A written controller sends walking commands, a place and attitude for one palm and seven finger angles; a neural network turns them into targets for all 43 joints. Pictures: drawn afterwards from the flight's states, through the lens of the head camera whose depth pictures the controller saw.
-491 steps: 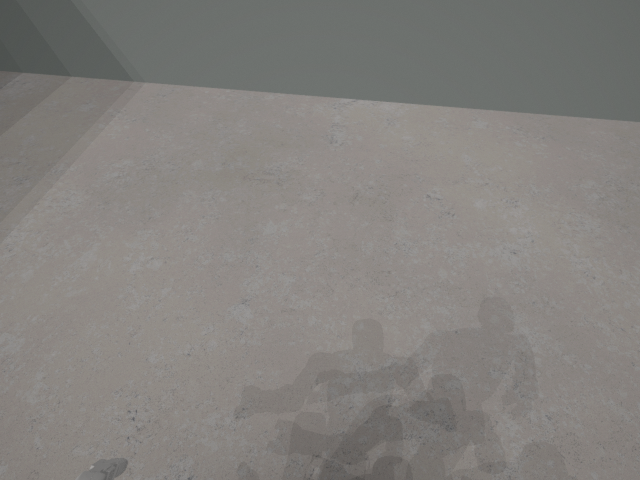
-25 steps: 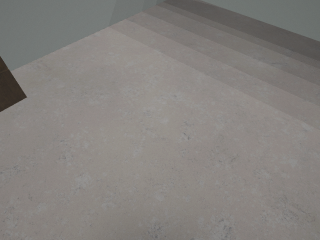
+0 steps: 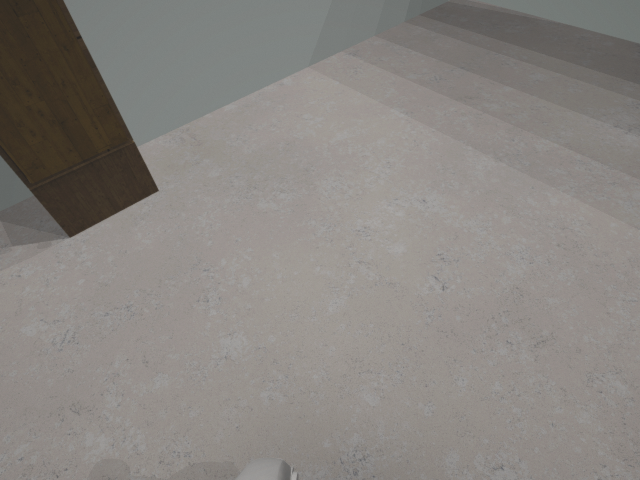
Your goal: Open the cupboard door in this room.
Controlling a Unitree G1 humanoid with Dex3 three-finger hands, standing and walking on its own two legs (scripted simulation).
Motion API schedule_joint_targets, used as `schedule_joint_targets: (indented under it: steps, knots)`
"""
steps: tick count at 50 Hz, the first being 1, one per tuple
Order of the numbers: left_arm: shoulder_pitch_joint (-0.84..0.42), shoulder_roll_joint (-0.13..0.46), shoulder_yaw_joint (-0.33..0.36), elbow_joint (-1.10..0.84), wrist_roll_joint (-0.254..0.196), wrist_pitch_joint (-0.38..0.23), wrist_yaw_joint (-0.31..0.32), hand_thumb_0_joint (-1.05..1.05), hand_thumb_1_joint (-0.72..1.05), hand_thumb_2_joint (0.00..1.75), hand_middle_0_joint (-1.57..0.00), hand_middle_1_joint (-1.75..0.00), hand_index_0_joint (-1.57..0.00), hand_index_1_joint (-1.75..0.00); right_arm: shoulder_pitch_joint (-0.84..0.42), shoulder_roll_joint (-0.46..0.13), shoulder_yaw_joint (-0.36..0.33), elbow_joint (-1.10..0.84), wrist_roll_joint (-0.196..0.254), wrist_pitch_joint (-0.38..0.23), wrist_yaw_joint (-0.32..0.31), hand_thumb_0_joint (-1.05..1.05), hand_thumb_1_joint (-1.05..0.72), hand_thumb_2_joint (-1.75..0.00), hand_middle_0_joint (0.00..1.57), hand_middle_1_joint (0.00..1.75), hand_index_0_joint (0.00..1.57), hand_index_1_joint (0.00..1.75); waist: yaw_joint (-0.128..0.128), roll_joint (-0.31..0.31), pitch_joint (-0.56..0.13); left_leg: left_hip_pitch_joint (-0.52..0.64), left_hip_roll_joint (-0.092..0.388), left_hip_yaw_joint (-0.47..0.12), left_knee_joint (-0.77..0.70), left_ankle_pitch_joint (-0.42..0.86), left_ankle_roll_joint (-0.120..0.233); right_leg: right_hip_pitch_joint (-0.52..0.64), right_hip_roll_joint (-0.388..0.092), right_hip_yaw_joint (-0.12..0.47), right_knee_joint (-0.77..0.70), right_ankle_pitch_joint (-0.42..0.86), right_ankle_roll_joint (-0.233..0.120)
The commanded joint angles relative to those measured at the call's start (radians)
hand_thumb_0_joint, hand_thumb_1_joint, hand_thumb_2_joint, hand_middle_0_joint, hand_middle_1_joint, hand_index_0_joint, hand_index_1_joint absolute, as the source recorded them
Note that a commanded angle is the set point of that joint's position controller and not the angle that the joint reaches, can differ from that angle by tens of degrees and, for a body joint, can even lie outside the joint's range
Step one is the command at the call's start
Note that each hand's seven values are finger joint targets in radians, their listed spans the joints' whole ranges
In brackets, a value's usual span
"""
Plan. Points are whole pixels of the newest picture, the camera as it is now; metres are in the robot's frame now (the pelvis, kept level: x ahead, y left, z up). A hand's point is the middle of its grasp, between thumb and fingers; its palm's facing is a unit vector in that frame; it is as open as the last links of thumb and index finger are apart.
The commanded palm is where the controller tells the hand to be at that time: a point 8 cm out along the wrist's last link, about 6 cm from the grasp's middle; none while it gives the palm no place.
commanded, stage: turn or walk to find it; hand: left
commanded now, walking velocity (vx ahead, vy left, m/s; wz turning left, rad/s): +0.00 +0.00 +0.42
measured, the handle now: out of the picture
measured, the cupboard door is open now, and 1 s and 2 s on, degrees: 0 0 0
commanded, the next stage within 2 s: stand and wait in 0.40 s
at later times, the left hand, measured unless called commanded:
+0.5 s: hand out of the picture +0.01 +0.27 -0.16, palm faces +0.21 -0.94 -0.26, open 7.4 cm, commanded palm none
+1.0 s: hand out of the picture -0.07 +0.22 -0.17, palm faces +0.39 -0.89 -0.25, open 7.3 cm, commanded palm none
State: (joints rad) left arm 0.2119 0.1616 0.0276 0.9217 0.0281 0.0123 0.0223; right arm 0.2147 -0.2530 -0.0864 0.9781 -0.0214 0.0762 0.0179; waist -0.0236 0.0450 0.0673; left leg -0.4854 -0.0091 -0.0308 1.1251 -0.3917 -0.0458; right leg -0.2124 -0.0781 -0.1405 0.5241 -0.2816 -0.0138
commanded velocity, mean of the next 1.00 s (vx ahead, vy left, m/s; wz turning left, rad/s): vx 0.00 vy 0.00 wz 0.37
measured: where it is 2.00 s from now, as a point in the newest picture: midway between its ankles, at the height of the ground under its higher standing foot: outside the picture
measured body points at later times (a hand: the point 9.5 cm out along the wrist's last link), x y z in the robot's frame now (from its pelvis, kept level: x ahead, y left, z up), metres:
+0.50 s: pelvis -0.02 +0.04 +0.00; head +0.01 +0.05 +0.45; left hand +0.00 +0.31 -0.14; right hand +0.10 -0.18 -0.14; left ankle -0.03 +0.15 -0.74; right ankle -0.01 -0.10 -0.69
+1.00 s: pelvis -0.04 +0.02 +0.00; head +0.00 +0.02 +0.45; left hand -0.09 +0.26 -0.15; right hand +0.09 -0.21 -0.16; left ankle -0.11 +0.14 -0.71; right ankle +0.00 -0.09 -0.74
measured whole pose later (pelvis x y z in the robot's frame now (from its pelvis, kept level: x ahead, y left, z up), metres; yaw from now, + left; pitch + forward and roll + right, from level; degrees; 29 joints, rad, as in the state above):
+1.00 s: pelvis -0.04 +0.02 +0.00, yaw +22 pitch -1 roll +1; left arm 0.23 0.20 0.05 0.98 0.03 0.01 0.02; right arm 0.21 -0.23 -0.07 1.03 -0.01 0.07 0.01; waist 0.00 -0.01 0.09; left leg -0.33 0.04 0.05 0.79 -0.45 -0.05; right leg -0.23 -0.13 -0.22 0.56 -0.30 0.00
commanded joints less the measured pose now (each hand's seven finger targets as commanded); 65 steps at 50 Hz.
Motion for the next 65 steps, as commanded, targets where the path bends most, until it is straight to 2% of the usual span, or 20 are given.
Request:
schedule_joint_targets:
  steps: [1, 5, 9, 10, 11, 12, 17, 24, 29, 30, 31, 33, 36, 39, 46, 51, 53, 54, 59, 65]
  knots:
    - [0.025, 0.218, 0.058, -0.054, 0.002, -0.021, 0.014, 0.00, 0.90, 0.90, -0.20, -0.30, -0.20, -0.30, -0.057, -0.045, -0.006, -0.080, 0.004, -0.020, 0.002, 0.00, -0.90, -0.90, 0.20, 0.30, 0.20, 0.30, 0.044, -0.215, -0.020, -0.010, 0.042, 0.036, -0.095, -0.042, -0.018, 0.032, -0.263, 0.146, -0.211, 0.240, -0.114]
    - [0.086, 0.261, 0.071, -0.020, 0.006, -0.015, 0.009, 0.00, 0.90, 0.90, -0.20, -0.30, -0.20, -0.30, -0.101, -0.028, 0.012, -0.088, 0.014, -0.036, -0.002, 0.00, -0.90, -0.90, 0.20, 0.30, 0.20, 0.30, 0.082, -0.241, -0.068, 0.068, 0.030, 0.090, -0.324, -0.093, -0.011, 0.112, -0.281, 0.131, -0.132, 0.427, -0.130]
    - [0.042, 0.255, 0.072, -0.013, -0.008, -0.002, 0.005, 0.00, 0.90, 0.90, -0.20, -0.30, -0.20, -0.30, 0.011, -0.050, 0.011, -0.057, 0.013, -0.053, -0.006, 0.00, -0.90, -0.90, 0.20, 0.30, 0.20, 0.30, 0.016, -0.196, -0.119, 0.299, 0.031, 0.115, -0.664, 0.153, 0.009, 0.028, -0.245, 0.039, 0.025, 0.361, -0.038]
    - [0.057, 0.214, 0.069, -0.027, -0.017, 0.006, 0.003, 0.00, 0.90, 0.90, -0.20, -0.30, -0.20, -0.30, 0.042, -0.112, -0.002, -0.056, 0.008, -0.066, -0.007, 0.00, -0.90, -0.90, 0.20, 0.30, 0.20, 0.30, -0.002, -0.027, -0.147, 0.431, 0.138, -0.027, -0.764, 0.276, 0.051, -0.116, -0.180, -0.010, 0.175, 0.191, 0.021]
    - [0.044, 0.148, 0.050, -0.066, -0.020, 0.012, -0.005, 0.00, 0.90, 0.90, -0.20, -0.30, -0.20, -0.30, 0.074, -0.211, -0.023, -0.062, 0.001, -0.068, -0.011, 0.00, -0.90, -0.90, 0.20, 0.30, 0.20, 0.30, -0.017, 0.263, -0.124, 0.494, 0.376, -0.323, -0.800, 0.572, 0.165, -0.347, -0.055, -0.042, 0.363, -0.277, 0.091]
    - [-0.036, 0.157, 0.040, -0.074, -0.009, 0.026, 0.004, 0.00, 0.90, 0.90, -0.20, -0.30, -0.20, -0.30, 0.110, -0.226, -0.029, -0.039, 0.001, -0.063, -0.021, 0.00, -0.90, -0.90, 0.20, 0.30, 0.20, 0.30, -0.057, 0.234, -0.122, 0.398, 0.414, -0.348, -0.834, 0.507, 0.218, -0.321, -0.048, 0.056, 0.494, -0.352, 0.085]
    - [-0.014, 0.154, 0.049, -0.020, -0.012, 0.020, -0.015, 0.00, 0.90, 0.90, -0.20, -0.30, -0.20, -0.30, -0.032, -0.139, 0.002, -0.067, 0.001, -0.073, -0.036, 0.00, -0.90, -0.90, 0.20, 0.30, 0.20, 0.30, 0.016, 0.106, -0.080, 0.348, 0.245, -0.165, -0.805, 0.500, 0.193, -0.315, -0.032, 0.107, 0.560, -0.136, 0.088]
    - [-0.038, 0.123, 0.029, -0.026, -0.016, 0.016, -0.005, 0.00, 0.90, 0.90, -0.20, -0.30, -0.20, -0.30, 0.016, -0.129, -0.004, -0.049, -0.001, -0.069, -0.036, 0.00, -0.90, -0.90, 0.20, 0.30, 0.20, 0.30, -0.007, 0.088, -0.109, 0.394, 0.256, -0.201, -0.783, 0.555, 0.221, -0.229, 0.005, 0.101, 0.340, -0.176, 0.089]
    - [0.074, 0.115, 0.018, 0.034, -0.018, -0.004, 0.002, 0.00, 0.90, 0.90, -0.20, -0.30, -0.20, -0.30, -0.023, -0.105, 0.003, -0.029, 0.004, -0.068, -0.034, 0.00, -0.90, -0.90, 0.20, 0.30, 0.20, 0.30, 0.046, 0.081, -0.119, 0.281, 0.199, -0.180, -0.723, 0.464, 0.167, 0.020, 0.032, 0.071, -0.024, 0.020, 0.072]
    - [0.100, 0.132, 0.018, 0.048, -0.014, -0.014, 0.006, 0.00, 0.90, 0.90, -0.20, -0.30, -0.20, -0.30, -0.019, -0.076, 0.009, -0.025, 0.010, -0.070, -0.032, 0.00, -0.90, -0.90, 0.20, 0.30, 0.20, 0.30, 0.056, 0.022, -0.116, 0.227, 0.155, -0.145, -0.674, 0.371, 0.123, 0.104, 0.001, 0.096, -0.139, 0.103, 0.067]
    - [0.089, 0.192, 0.027, 0.046, -0.007, -0.023, 0.013, 0.00, 0.90, 0.90, -0.20, -0.30, -0.20, -0.30, 0.000, -0.027, 0.017, -0.029, 0.019, -0.071, -0.027, 0.00, -0.90, -0.90, 0.20, 0.30, 0.20, 0.30, 0.042, -0.129, -0.101, 0.104, 0.076, -0.072, -0.568, 0.215, 0.068, 0.172, -0.146, 0.257, -0.192, 0.134, 0.019]
    - [0.071, 0.277, 0.056, 0.013, -0.006, -0.024, 0.012, 0.00, 0.90, 0.90, -0.20, -0.30, -0.20, -0.30, -0.047, -0.040, 0.011, -0.063, 0.009, -0.041, -0.026, 0.00, -0.90, -0.90, 0.20, 0.30, 0.20, 0.30, 0.071, -0.337, -0.036, 0.038, 0.001, -0.030, -0.295, -0.165, 0.030, 0.000, -0.361, 0.446, -0.302, 0.085, -0.142]
    - [-0.017, 0.208, 0.047, -0.009, -0.008, -0.017, 0.013, 0.00, 0.90, 0.90, -0.20, -0.30, -0.20, -0.30, -0.015, -0.047, -0.005, -0.023, 0.005, -0.026, -0.014, 0.00, -0.90, -0.90, 0.20, 0.30, 0.20, 0.30, 0.015, -0.175, 0.028, -0.008, 0.021, -0.028, -0.012, -0.053, 0.027, -0.048, -0.263, 0.277, -0.268, 0.117, -0.128]
    - [-0.012, 0.180, 0.048, -0.018, -0.007, -0.025, 0.016, 0.00, 0.90, 0.90, -0.20, -0.30, -0.20, -0.30, 0.014, -0.038, -0.005, -0.013, 0.006, -0.024, -0.008, 0.00, -0.90, -0.90, 0.20, 0.30, 0.20, 0.30, 0.015, -0.189, -0.017, -0.011, 0.038, -0.001, 0.021, -0.006, 0.001, 0.001, -0.242, 0.171, -0.234, 0.220, -0.105]
    - [0.078, 0.240, 0.070, 0.011, 0.004, -0.016, 0.013, 0.00, 0.90, 0.90, -0.20, -0.30, -0.20, -0.30, -0.078, -0.013, 0.013, -0.051, 0.012, -0.035, -0.007, 0.00, -0.90, -0.90, 0.20, 0.30, 0.20, 0.30, 0.077, -0.234, -0.067, 0.055, 0.045, 0.085, -0.286, -0.094, -0.009, 0.111, -0.290, 0.127, -0.148, 0.404, -0.136]
    - [0.041, 0.246, 0.073, 0.007, -0.009, 0.000, 0.007, 0.00, 0.90, 0.90, -0.20, -0.30, -0.20, -0.30, 0.025, -0.045, 0.011, -0.037, 0.011, -0.054, -0.008, 0.00, -0.90, -0.90, 0.20, 0.30, 0.20, 0.30, 0.012, -0.177, -0.124, 0.299, 0.042, 0.122, -0.673, 0.160, 0.014, 0.031, -0.253, 0.019, 0.035, 0.357, -0.033]
    - [0.026, 0.143, 0.049, -0.054, -0.021, 0.011, -0.004, 0.00, 0.90, 0.90, -0.20, -0.30, -0.20, -0.30, 0.097, -0.208, -0.024, -0.042, 0.001, -0.067, -0.012, 0.00, -0.90, -0.90, 0.20, 0.30, 0.20, 0.30, -0.024, 0.268, -0.128, 0.496, 0.392, -0.329, -0.791, 0.660, 0.186, -0.345, -0.056, -0.048, 0.383, -0.313, 0.096]
    - [-0.047, 0.156, 0.038, -0.074, -0.011, 0.022, 0.002, 0.00, 0.90, 0.90, -0.20, -0.30, -0.20, -0.30, 0.137, -0.227, -0.028, -0.022, 0.002, -0.063, -0.021, 0.00, -0.90, -0.90, 0.20, 0.30, 0.20, 0.30, -0.054, 0.203, -0.131, 0.445, 0.432, -0.340, -0.794, 0.654, 0.243, -0.341, -0.053, 0.047, 0.514, -0.364, 0.089]
    - [-0.027, 0.154, 0.045, -0.021, -0.014, 0.014, -0.018, 0.00, 0.90, 0.90, -0.20, -0.30, -0.20, -0.30, -0.010, -0.144, 0.002, -0.059, -0.001, -0.076, -0.033, 0.00, -0.90, -0.90, 0.20, 0.30, 0.20, 0.30, 0.011, 0.105, -0.103, 0.367, 0.252, -0.170, -0.801, 0.438, 0.198, -0.309, -0.031, 0.100, 0.562, -0.152, 0.093]
    - [-0.093, 0.149, 0.041, -0.056, -0.006, -0.005, -0.044, 0.00, 0.90, 0.90, -0.20, -0.30, -0.20, -0.30, 0.055, -0.161, -0.009, -0.053, -0.006, -0.089, -0.024, 0.00, -0.90, -0.90, 0.20, 0.30, 0.20, 0.30, -0.022, 0.105, -0.019, 0.333, 0.254, -0.287, -0.909, -0.033, 0.223, -0.323, -0.014, 0.087, 0.368, -0.147, 0.090]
